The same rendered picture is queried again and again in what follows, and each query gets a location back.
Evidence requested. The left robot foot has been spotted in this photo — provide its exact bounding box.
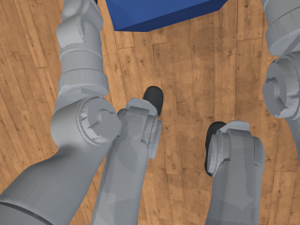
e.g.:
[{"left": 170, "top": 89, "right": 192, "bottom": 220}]
[{"left": 142, "top": 85, "right": 164, "bottom": 117}]

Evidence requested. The carton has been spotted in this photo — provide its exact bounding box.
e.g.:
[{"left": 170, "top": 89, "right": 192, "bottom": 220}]
[{"left": 105, "top": 0, "right": 228, "bottom": 32}]

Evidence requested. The robot left forearm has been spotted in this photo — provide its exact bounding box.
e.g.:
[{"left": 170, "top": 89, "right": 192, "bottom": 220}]
[{"left": 53, "top": 0, "right": 110, "bottom": 114}]

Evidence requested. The robot right thigh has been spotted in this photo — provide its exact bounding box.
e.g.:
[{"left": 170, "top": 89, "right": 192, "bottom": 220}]
[{"left": 204, "top": 128, "right": 263, "bottom": 225}]

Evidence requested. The robot right forearm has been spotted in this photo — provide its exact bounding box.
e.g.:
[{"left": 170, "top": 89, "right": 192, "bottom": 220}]
[{"left": 262, "top": 0, "right": 300, "bottom": 56}]

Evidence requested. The right robot upper arm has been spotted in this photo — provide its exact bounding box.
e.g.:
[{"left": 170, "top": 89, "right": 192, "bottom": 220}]
[{"left": 262, "top": 51, "right": 300, "bottom": 168}]

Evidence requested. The left robot upper arm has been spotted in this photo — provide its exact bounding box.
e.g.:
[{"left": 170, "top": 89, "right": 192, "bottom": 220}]
[{"left": 0, "top": 96, "right": 121, "bottom": 225}]

